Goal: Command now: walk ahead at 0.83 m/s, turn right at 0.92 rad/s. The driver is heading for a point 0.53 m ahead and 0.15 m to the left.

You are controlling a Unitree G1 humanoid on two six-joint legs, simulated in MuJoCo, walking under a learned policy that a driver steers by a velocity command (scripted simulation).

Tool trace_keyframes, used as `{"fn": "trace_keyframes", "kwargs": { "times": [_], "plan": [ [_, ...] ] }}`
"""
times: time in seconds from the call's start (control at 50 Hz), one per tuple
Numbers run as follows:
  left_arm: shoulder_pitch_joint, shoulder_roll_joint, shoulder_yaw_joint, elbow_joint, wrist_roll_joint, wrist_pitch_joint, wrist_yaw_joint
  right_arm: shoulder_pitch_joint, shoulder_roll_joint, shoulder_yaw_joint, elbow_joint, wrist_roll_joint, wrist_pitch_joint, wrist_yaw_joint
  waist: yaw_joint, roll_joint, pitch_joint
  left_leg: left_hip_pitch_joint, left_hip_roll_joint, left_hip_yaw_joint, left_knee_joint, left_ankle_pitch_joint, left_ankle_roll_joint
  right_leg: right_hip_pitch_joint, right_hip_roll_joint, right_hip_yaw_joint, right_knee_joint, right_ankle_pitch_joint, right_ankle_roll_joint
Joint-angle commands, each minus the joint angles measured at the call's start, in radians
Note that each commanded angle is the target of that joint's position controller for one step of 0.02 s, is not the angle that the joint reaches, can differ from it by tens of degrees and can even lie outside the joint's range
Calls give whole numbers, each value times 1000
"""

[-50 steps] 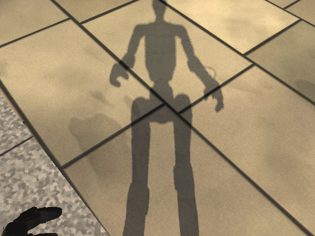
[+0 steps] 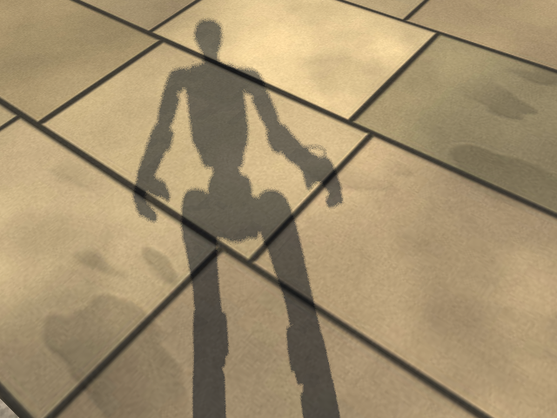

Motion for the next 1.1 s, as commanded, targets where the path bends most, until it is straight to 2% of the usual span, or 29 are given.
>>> {"fn": "trace_keyframes", "kwargs": {
  "times": [0.02,0.06,0.12,0.16,0.22,0.24,0.3,0.34,0.36,0.38,0.4,0.42,0.44,0.46,0.5,0.52,0.58,0.62,0.68,0.72,0.76,0.78,0.8,0.82,0.86,0.92,0.96,1.02,1.1],
  "plan": [
    [121,144,28,-49,18,-28,12,-179,-94,-1,-165,-31,-81,9,47,-87,15,-559,13,-101,-39,126,23,403,-276,631,-472,-100,-261],
    [56,105,8,-57,33,-29,38,-132,-103,-4,-124,-30,-55,25,11,-100,51,-482,29,-54,-153,262,0,314,-227,459,-502,65,-218],
    [100,72,-11,-6,27,-34,65,-221,-22,30,-122,-37,-29,32,43,-79,88,-393,-14,50,-341,494,-16,222,-114,203,-544,394,-125],
    [132,82,-14,30,26,-42,74,-302,23,58,-135,-13,-35,48,84,-123,133,-278,-27,101,-520,633,-2,132,-118,134,-619,453,-101],
    [200,79,-26,100,32,-51,73,-372,4,48,-145,13,-40,72,91,-100,133,-257,-92,134,-686,697,58,288,-127,51,-666,578,-43],
    [206,120,-13,108,31,-54,76,-377,-1,48,-151,20,-44,80,92,-151,131,-235,-101,115,-726,699,77,318,-167,25,-631,730,-26],
    [214,159,-3,126,76,-35,99,-307,-60,18,-153,27,-36,82,18,-205,7,-132,-215,193,-694,594,118,512,-193,-33,-423,1412,46],
    [138,185,11,109,113,-14,114,66,-130,-18,-54,40,-1,62,-165,-240,-169,215,-228,175,-599,526,155,468,-211,-32,-9,1776,63],
    [-1,210,18,64,113,-10,113,365,-153,-33,24,35,19,42,-329,-159,-236,537,-153,54,-649,526,199,236,-166,-47,390,1658,86],
    [46,10,-30,24,122,-39,89,447,-178,-26,67,15,30,35,-223,310,-305,935,11,-284,-522,416,347,-281,70,48,955,101,147],
    [154,35,-50,-30,2,-89,57,323,-162,-26,24,-26,13,27,-129,263,-510,1058,214,-906,-823,-273,513,-515,97,283,1110,-74,145],
    [12,114,-38,-47,-20,-118,41,298,-103,-25,-5,-31,10,7,-171,84,-347,898,177,-913,-959,-372,424,-533,41,287,991,37,80],
    [-75,103,-44,-88,-13,-131,35,237,-84,-12,-2,-39,-1,9,-95,-97,-164,663,155,-834,-1019,-253,383,-503,12,262,870,79,46],
    [-87,78,-49,-77,13,-130,37,146,-50,0,-21,-41,-15,17,-25,-214,-70,457,123,-742,-1038,-68,364,-422,-25,248,756,111,23],
    [-38,78,-43,-51,39,-106,40,17,-61,3,-56,-49,-19,13,63,-173,37,171,40,-540,-1043,396,363,-297,-68,225,667,101,51],
    [-24,86,-41,-53,47,-96,45,15,-59,7,-45,-36,-18,10,76,-140,45,90,39,-453,-1023,665,366,-258,-91,194,598,93,81],
    [-122,15,-64,-113,88,-93,50,56,-65,14,10,-15,-16,-13,44,-89,52,-109,-91,-186,-984,992,285,-114,-63,59,230,279,133],
    [-212,-29,-75,-124,87,-94,45,169,-73,9,58,2,-5,-24,-47,-52,-20,-65,-134,-141,-950,853,215,-10,-2,34,9,606,130],
    [-304,-1,-56,-159,68,-87,45,237,-67,13,103,0,22,-33,-99,31,-41,91,-90,-209,-895,668,172,-21,40,69,-172,744,112],
    [-293,41,-32,-157,65,-88,41,224,-44,17,109,-14,42,-45,-75,54,-55,202,-53,-263,-787,641,156,-36,36,102,-221,692,88],
    [-135,67,-10,-107,69,-97,36,142,-53,13,82,-23,59,-51,30,46,-117,267,-65,-254,-578,775,112,77,16,95,-296,730,51],
    [-4,97,-5,-76,79,-104,36,124,-20,26,49,-40,61,-47,74,-26,-241,186,-115,-214,-335,583,71,296,-106,182,-236,1060,4],
    [18,83,-21,-73,98,-90,33,357,63,50,103,-36,60,-37,-9,-284,-387,-61,-245,-207,16,-254,1,601,-393,489,-129,1459,-206],
    [51,40,-22,-51,64,-74,19,477,-2,53,143,-12,67,-22,-8,-264,-511,-135,-187,-258,110,-286,-4,652,-462,686,-160,1165,-275],
    [-108,-14,-37,-77,47,-43,22,174,-91,20,83,-18,107,-36,19,-12,-243,-168,-108,-149,75,-122,-40,329,-304,533,-313,611,-158],
    [-214,4,-36,-61,69,-19,23,170,-37,24,76,-25,147,-53,-50,-133,-88,-25,-52,-97,-155,-37,-63,-14,-191,389,-409,411,-120],
    [-200,9,-29,-39,69,-14,24,181,16,37,90,-34,139,-61,-50,-148,-118,61,-64,-49,-316,-48,-63,-31,-150,307,-407,500,-112],
    [-165,29,-19,-9,58,-4,33,150,10,37,100,-39,141,-62,-29,-155,-175,146,-48,-55,-469,60,-47,-4,-175,320,-418,327,-125],
    [-168,13,-26,14,48,17,44,111,5,34,107,-57,139,-54,-44,-152,-76,263,-60,-29,-684,204,16,-144,-132,314,-463,-128,-47]
  ]
}}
